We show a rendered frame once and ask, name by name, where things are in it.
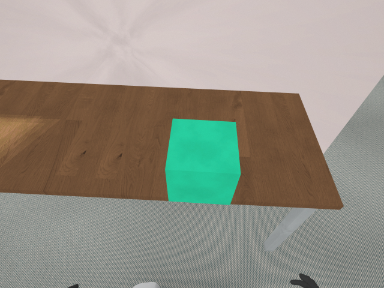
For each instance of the robot right hand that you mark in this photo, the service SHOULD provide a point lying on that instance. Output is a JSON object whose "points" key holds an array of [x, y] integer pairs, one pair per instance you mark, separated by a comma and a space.
{"points": [[305, 282]]}

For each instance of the table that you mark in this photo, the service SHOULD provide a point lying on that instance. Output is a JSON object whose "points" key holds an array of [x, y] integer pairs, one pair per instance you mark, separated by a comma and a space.
{"points": [[111, 141]]}

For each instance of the carton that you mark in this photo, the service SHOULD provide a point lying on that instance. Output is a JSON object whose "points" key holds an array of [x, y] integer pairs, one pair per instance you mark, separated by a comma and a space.
{"points": [[202, 163]]}

